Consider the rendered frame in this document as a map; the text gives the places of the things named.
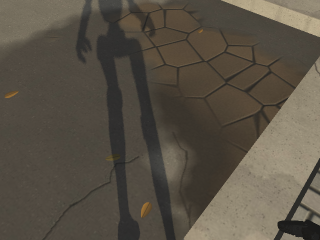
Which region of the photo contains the right robot hand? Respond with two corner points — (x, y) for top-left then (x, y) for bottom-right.
(277, 219), (320, 240)

